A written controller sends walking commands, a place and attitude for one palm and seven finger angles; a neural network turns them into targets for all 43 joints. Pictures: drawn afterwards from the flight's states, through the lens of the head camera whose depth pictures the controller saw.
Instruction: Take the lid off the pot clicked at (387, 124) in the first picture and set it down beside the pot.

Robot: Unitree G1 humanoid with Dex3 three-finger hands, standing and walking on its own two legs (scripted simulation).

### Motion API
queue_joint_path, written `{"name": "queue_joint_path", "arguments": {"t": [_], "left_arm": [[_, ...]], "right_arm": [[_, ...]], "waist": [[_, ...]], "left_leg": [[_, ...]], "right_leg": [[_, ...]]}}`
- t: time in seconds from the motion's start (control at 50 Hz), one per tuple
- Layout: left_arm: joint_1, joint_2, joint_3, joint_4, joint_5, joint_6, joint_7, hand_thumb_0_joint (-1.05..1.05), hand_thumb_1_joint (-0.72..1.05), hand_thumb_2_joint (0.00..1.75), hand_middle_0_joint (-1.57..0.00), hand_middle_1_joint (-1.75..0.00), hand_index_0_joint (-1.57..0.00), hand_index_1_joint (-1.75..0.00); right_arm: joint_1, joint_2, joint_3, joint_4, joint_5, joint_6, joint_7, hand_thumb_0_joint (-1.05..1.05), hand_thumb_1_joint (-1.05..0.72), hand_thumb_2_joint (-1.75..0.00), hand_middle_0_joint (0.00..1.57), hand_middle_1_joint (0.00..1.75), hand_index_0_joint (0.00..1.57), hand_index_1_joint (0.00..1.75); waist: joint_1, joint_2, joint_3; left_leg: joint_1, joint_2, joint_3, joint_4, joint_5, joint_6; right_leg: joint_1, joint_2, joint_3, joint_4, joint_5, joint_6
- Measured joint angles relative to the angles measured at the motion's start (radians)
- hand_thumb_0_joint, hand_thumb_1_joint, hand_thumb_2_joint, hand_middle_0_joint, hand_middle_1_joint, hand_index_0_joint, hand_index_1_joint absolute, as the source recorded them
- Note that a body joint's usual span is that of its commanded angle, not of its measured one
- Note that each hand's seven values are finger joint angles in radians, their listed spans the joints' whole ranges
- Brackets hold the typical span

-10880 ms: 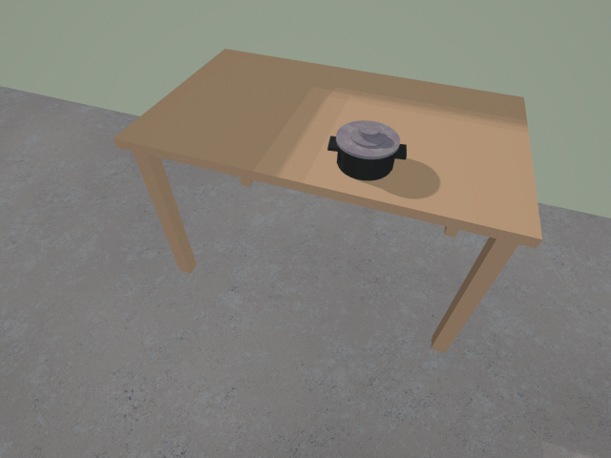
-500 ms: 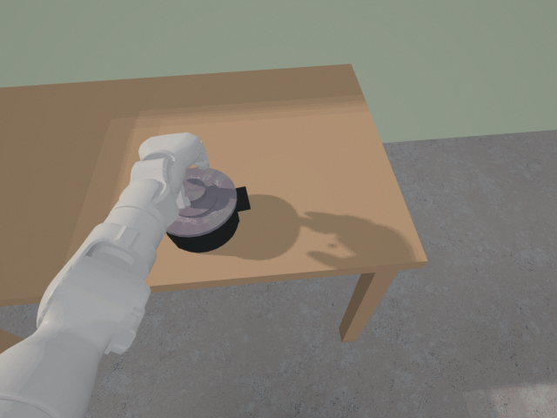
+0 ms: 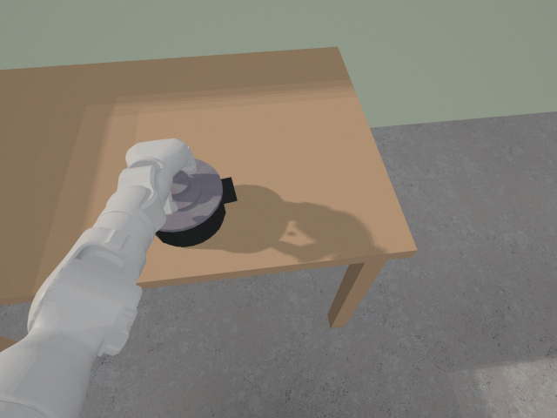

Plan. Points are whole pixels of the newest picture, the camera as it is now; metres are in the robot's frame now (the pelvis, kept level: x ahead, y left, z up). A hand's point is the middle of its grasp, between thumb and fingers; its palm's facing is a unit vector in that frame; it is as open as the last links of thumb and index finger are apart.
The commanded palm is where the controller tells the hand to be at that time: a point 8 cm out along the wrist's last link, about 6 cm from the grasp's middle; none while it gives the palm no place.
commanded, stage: lower the open fingers around the knob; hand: left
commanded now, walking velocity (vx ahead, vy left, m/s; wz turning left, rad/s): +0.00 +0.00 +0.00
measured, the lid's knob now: (174, 184) +0.51 +0.14 -0.01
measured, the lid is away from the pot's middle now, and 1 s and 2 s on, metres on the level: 0.00 0.00 0.00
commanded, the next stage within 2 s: close the fingers and squeeze the knob in 1.58 s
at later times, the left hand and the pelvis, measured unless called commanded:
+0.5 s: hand (167, 185) +0.48 +0.14 +0.02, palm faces -0.41 -0.05 -0.91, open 10.3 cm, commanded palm +0.49 +0.14 +0.07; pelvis +0.00 +0.00 -0.01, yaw +0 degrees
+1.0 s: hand (166, 183) +0.49 +0.15 +0.02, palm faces -0.41 -0.04 -0.91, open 10.2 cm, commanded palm +0.50 +0.14 +0.07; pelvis -0.01 +0.01 -0.01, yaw -1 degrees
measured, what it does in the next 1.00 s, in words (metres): stands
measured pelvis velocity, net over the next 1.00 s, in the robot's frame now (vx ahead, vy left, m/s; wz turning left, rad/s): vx -0.01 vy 0.01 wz -0.01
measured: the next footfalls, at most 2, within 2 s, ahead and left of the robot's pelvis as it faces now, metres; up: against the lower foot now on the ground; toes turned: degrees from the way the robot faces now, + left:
none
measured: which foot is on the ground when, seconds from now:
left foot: down 0.00-1.00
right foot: down 0.00-1.00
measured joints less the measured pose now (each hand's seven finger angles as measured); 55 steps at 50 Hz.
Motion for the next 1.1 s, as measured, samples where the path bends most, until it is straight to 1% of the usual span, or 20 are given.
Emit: {"name": "queue_joint_path", "arguments": {"t": [0.08,0.2,0.3,0.36,0.4,0.58,0.72,0.8,0.96,1.1], "left_arm": [[0.0,0.006,0.008,-0.004,0.006,-0.017,0.016,0.0,-0.23,1.26,-0.82,-0.09,-0.82,-0.08],[-0.024,0.012,0.01,0.028,0.006,-0.003,0.033,0.0,-0.23,1.26,-0.82,-0.09,-0.82,-0.08],[-0.032,0.012,0.003,0.031,0.006,0.004,0.025,0.0,-0.23,1.26,-0.81,-0.09,-0.82,-0.08],[-0.036,0.012,0.01,0.042,0.005,-0.001,0.023,0.0,-0.23,1.26,-0.81,-0.09,-0.81,-0.08],[-0.046,0.012,-0.001,0.051,0.001,0.002,0.022,0.0,-0.23,1.26,-0.81,-0.09,-0.81,-0.08],[-0.058,0.019,0.009,0.056,0.01,-0.004,0.024,0.0,-0.23,1.26,-0.81,-0.08,-0.79,-0.07],[-0.078,0.023,0.008,0.075,0.014,0.005,0.029,0.0,-0.23,1.26,-0.83,-0.1,-0.8,-0.07],[-0.083,0.026,0.017,0.079,0.013,0.007,0.026,0.0,-0.23,1.26,-0.84,-0.1,-0.81,-0.07],[-0.084,0.029,0.011,0.079,0.017,0.004,0.016,0.0,-0.23,1.26,-0.83,-0.1,-0.82,-0.08],[-0.079,0.021,0.001,0.074,0.012,0.003,0.028,0.0,-0.23,1.26,-0.82,-0.1,-0.81,-0.07]], "right_arm": [[0.01,-0.001,-0.005,0.001,-0.003,-0.003,0.002,0.01,-0.91,-0.9,0.2,0.3,0.2,0.3],[0.01,-0.001,-0.002,0.005,-0.003,0.003,0.008,0.01,-0.91,-0.9,0.2,0.3,0.2,0.3],[0.016,0.001,-0.006,0.004,-0.004,0.005,0.013,0.01,-0.91,-0.9,0.2,0.3,0.2,0.3],[0.016,0.001,-0.004,0.006,-0.004,0.007,0.013,0.01,-0.91,-0.9,0.2,0.3,0.2,0.3],[0.015,0.002,-0.003,0.007,-0.003,0.007,0.013,0.01,-0.91,-0.9,0.2,0.3,0.2,0.3],[0.018,0.003,-0.001,0.0,-0.005,0.004,0.011,0.01,-0.91,-0.9,0.2,0.3,0.2,0.3],[0.027,0.002,0.003,0.003,-0.004,0.002,0.009,0.01,-0.91,-0.9,0.2,0.3,0.2,0.3],[0.031,0.001,0.003,0.003,-0.005,0.003,0.009,0.01,-0.91,-0.9,0.2,0.3,0.2,0.3],[0.038,0.002,0.002,0.001,-0.005,0.006,0.01,0.01,-0.91,-0.9,0.2,0.3,0.2,0.3],[0.036,0.001,-0.001,0.003,-0.006,0.01,0.013,0.01,-0.91,-0.9,0.2,0.3,0.2,0.3]], "waist": [[0.0,0.001,-0.004],[-0.006,0.0,-0.009],[-0.008,0.002,-0.015],[-0.01,0.002,-0.019],[-0.012,0.001,-0.019],[-0.021,-0.001,-0.018],[-0.027,0.0,-0.019],[-0.029,0.003,-0.019],[-0.03,0.003,-0.025],[-0.024,0.006,-0.025]], "left_leg": [[-0.016,0.001,0.001,0.009,-0.003,0.0],[-0.042,0.003,0.0,0.027,-0.009,0.001],[-0.055,0.003,-0.001,0.035,-0.011,0.002],[-0.059,0.003,-0.001,0.04,-0.013,0.003],[-0.063,0.003,-0.002,0.045,-0.015,0.004],[-0.088,0.004,0.0,0.059,-0.016,0.006],[-0.102,0.005,-0.001,0.069,-0.02,0.007],[-0.106,0.005,0.001,0.073,-0.022,0.009],[-0.114,0.006,0.002,0.081,-0.026,0.01],[-0.117,0.005,0.001,0.084,-0.026,0.01]], "right_leg": [[-0.015,0.001,0.001,0.007,-0.002,0.0],[-0.04,0.003,0.001,0.023,-0.007,0.001],[-0.051,0.003,0.0,0.027,-0.007,0.002],[-0.054,0.003,0.0,0.031,-0.009,0.003],[-0.058,0.003,-0.001,0.034,-0.01,0.004],[-0.083,0.004,0.001,0.048,-0.01,0.006],[-0.095,0.004,0.0,0.054,-0.012,0.007],[-0.099,0.005,0.002,0.057,-0.013,0.008],[-0.107,0.006,0.003,0.064,-0.016,0.009],[-0.109,0.004,0.002,0.067,-0.017,0.01]]}}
